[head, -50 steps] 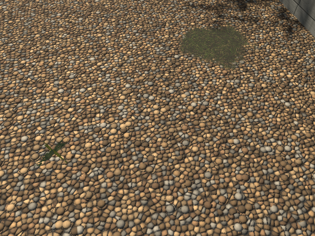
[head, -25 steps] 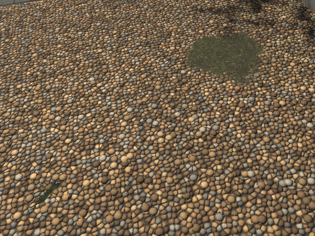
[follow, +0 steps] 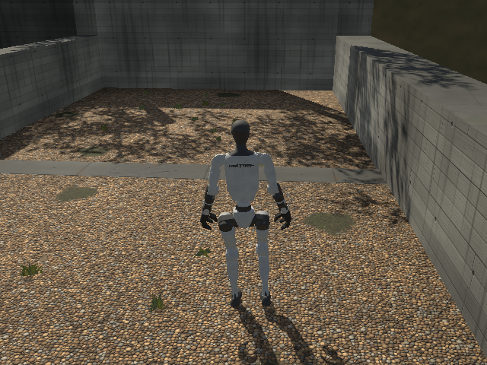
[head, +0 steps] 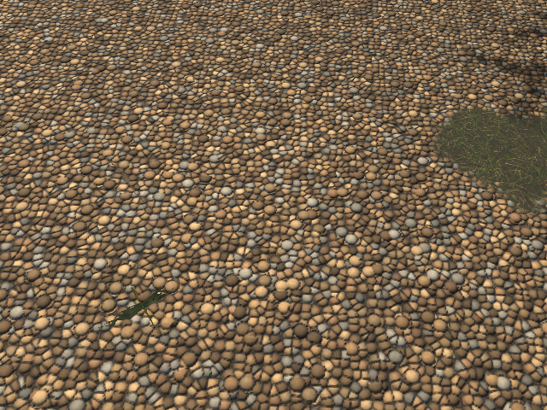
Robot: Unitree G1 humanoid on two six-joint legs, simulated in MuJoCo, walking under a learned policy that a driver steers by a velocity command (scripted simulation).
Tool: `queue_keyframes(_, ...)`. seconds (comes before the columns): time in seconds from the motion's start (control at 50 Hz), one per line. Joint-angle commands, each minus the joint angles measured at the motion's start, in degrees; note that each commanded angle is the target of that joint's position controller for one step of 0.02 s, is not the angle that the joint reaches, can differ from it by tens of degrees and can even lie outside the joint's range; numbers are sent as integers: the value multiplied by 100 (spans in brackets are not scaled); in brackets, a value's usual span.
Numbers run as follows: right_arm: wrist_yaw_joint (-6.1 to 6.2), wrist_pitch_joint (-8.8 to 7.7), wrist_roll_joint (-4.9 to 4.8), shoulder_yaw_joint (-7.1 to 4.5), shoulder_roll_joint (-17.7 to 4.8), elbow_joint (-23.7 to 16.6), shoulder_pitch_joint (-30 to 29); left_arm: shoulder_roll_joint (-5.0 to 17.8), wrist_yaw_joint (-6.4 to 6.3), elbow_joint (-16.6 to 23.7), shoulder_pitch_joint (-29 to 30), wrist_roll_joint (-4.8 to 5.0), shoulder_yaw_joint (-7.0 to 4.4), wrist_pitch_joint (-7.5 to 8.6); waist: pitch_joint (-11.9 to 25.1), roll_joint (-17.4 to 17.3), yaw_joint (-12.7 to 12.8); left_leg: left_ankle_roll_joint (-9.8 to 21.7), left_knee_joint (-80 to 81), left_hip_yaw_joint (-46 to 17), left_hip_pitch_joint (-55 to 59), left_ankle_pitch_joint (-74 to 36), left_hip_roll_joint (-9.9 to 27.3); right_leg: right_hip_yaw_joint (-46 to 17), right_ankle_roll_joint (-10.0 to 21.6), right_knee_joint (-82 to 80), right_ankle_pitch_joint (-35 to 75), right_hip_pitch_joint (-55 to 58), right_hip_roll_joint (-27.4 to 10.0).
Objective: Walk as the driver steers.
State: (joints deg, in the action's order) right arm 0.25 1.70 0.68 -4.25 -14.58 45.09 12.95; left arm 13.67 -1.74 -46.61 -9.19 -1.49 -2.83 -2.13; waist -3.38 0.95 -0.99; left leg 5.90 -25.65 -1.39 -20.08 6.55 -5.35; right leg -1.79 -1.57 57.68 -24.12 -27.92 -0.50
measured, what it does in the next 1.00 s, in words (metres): walks ahead: right foot, then left foot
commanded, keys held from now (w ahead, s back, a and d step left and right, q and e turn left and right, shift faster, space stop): q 0.06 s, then no key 0.42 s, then w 0.52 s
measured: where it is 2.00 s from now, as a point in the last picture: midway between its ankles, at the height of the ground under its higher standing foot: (252, 348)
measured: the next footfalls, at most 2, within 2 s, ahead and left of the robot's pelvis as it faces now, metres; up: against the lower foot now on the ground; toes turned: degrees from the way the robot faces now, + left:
right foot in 0.24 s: +0.04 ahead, -0.12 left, +0.00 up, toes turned +9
left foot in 0.56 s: -0.01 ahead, +0.08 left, +0.00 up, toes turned +5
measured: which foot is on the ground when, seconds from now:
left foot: down 0.00-0.24, up 0.26-0.54, down 0.56-0.88, up 0.90-1.00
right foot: up 0.00-0.22, down 0.24-0.58, up 0.60-0.84, down 0.86-1.00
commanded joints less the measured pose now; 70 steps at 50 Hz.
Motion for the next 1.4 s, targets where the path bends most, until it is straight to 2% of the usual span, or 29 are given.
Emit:
queue_keyframes(0.02,2,-25,30,-221,-853,-317,152,412,-35,260,-272,22,-89,-43,682,-701,-3,790,1078,-1905,697,537,1367,-32,-45,-432,87,-69,95)
queue_keyframes(0.16,-46,48,107,-217,-812,-341,-17,425,-66,280,-447,122,-57,57,691,-863,-36,617,1115,-2251,331,980,1313,112,191,-1705,-20,954,320)
queue_keyframes(0.22,-1,100,3,-171,-725,-275,-88,390,-104,147,-985,109,-46,148,565,-724,220,207,868,-2228,-126,1266,1067,164,494,-3538,671,1997,349)
queue_keyframes(0.24,25,85,-34,-109,-523,-290,34,673,-139,210,-923,25,-92,196,477,-91,125,-98,326,-1898,-447,1717,712,-652,656,-4270,288,2160,-368)
queue_keyframes(0.26,34,42,-131,-56,-310,-412,-28,1194,-137,385,-664,-56,-186,221,409,1023,81,-364,-808,-827,-1121,1974,-222,-2404,1177,-4914,-277,2093,-1711)
queue_keyframes(0.28,55,3,71,-141,-652,-371,-196,1125,-86,372,-385,-92,-185,244,94,941,121,-429,-1860,-535,-829,2252,-243,-2547,1581,-4869,520,1154,-2113)
queue_keyframes(0.32,-4,-7,69,-160,-597,-122,137,604,-60,386,40,-14,-35,316,128,376,-252,-467,-2802,-721,-332,1658,-159,-1520,1399,-4562,1748,941,-1409)
queue_keyframes(0.38,-11,46,90,-97,-455,108,358,526,-54,319,-71,37,3,360,346,617,-175,-650,-2779,-518,-403,1628,-80,-775,1243,-4135,3263,1742,-966)
queue_keyframes(0.48,100,74,-74,94,-222,159,-163,712,-43,-75,-697,11,-24,299,505,892,270,-734,-699,71,313,1839,176,-800,1274,-3601,4208,2470,-999)
queue_keyframes(0.52,143,23,-40,142,-178,393,174,763,-9,-206,-763,41,-54,243,564,769,118,-585,629,240,1187,900,141,-856,1043,-3669,2435,2161,-854)
queue_keyframes(0.56,179,-106,118,83,-528,523,414,667,50,-182,-724,36,-75,236,439,292,55,-259,544,-419,2051,1531,651,-869,858,-3491,105,1077,-602)
queue_keyframes(0.58,158,-119,102,-6,-888,622,550,431,104,-25,-446,83,-16,258,83,-677,11,178,800,-1393,1957,2665,1160,-237,705,-3024,-677,181,40)
queue_keyframes(0.6,97,-143,39,-65,-989,760,956,495,141,94,9,19,-29,282,-291,-1174,-334,614,1495,-2390,1767,3624,1817,333,594,-2121,-455,-277,362)
queue_keyframes(0.64,64,-241,103,-30,-819,822,966,603,196,269,432,-3,-91,369,-827,-1141,-406,991,2040,-2963,1554,3454,2329,235,583,-1166,-308,-861,55)
queue_keyframes(0.72,59,-459,45,-15,-678,848,634,479,382,155,211,-17,-112,513,-349,-844,-88,703,1893,-1732,1852,1633,1744,299,475,-1268,350,-506,-117)
queue_keyframes(0.8,16,-528,24,-45,-747,981,672,350,418,208,284,20,-97,474,-290,-934,-21,548,1667,-1183,1045,1237,1611,588,445,-2286,752,795,15)
queue_keyframes(0.86,2,-548,35,-31,-741,998,583,571,295,-264,-1020,1,-227,522,-16,-344,587,303,472,-804,-132,759,1323,617,504,-3011,911,2977,272)
queue_keyframes(0.88,-17,-581,51,53,-494,891,456,997,201,-455,-1881,-84,-350,595,391,575,994,90,-1214,-226,-658,708,838,-619,709,-3699,-119,3792,-685)
queue_keyframes(0.9,-45,-606,-23,145,-110,647,537,1731,197,-583,-2477,-64,-489,604,756,2001,1000,-109,-3017,344,-1780,2384,59,-3403,1325,-4938,-2059,4157,-2128)
queue_keyframes(0.92,-49,-562,105,30,-580,678,406,1278,213,-528,-1967,-24,-370,553,215,991,662,36,-3830,-242,-2010,2297,385,-3752,1465,-5133,-2529,3377,-2171)
queue_keyframes(0.94,-124,-566,99,19,-574,674,290,992,245,-331,-1293,15,-279,559,-203,460,353,113,-3957,-290,-2044,1682,687,-3112,1414,-5039,-2051,2842,-1969)
queue_keyframes(0.96,-184,-581,71,49,-465,723,299,765,271,-259,-964,17,-215,600,-254,210,197,85,-3807,-246,-1838,1246,866,-2490,1318,-5070,-1181,2538,-1685)
queue_keyframes(1.04,-264,-472,161,94,-285,784,221,532,225,-504,-1235,52,-104,767,-42,333,57,-191,-3450,76,-1565,538,1038,-1110,1217,-5108,1306,2511,-1161)
queue_keyframes(1.16,-296,-412,134,182,-127,324,-1152,463,200,-846,-1776,77,-42,794,-332,259,263,-486,-2083,406,-2019,-233,1016,-420,1327,-5213,2514,2615,-1015)
queue_keyframes(1.26,-279,-424,79,219,-137,64,-1774,541,157,-1041,-1964,59,-43,811,-410,319,333,-297,-984,580,-1382,-545,823,-169,1260,-5099,3343,2777,-1135)
queue_keyframes(1.32,-216,-468,83,156,-258,88,-1498,630,117,-1111,-1828,32,-62,781,-250,322,119,-17,-663,656,-803,-78,610,-42,1135,-4493,4787,3191,-1252)
queue_keyframes(1.36,-120,-544,106,31,-446,516,-158,723,115,-1143,-1716,14,-85,723,490,245,-442,216,-250,833,775,130,229,219,954,-2815,5955,3133,-1030)
queue_keyframes(1.38,-54,-602,213,-79,-733,787,824,631,127,-1087,-1739,34,-48,712,1067,45,-777,428,-186,256,2206,414,760,362,859,-1403,4868,2217,-797)
queue_keyframes(1.4,-2,-620,368,-237,-1373,817,1490,-50,200,-919,-2366,247,104,703,2023,-1192,-590,1065,118,-2486,4069,1555,2661,640,581,903,1664,191,-4)
Keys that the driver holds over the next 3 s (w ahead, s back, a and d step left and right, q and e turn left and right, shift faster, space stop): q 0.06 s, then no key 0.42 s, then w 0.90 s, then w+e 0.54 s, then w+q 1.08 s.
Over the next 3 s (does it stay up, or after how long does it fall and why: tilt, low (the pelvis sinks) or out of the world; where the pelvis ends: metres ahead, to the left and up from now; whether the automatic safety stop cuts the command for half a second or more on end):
stays up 1.23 0.04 -0.02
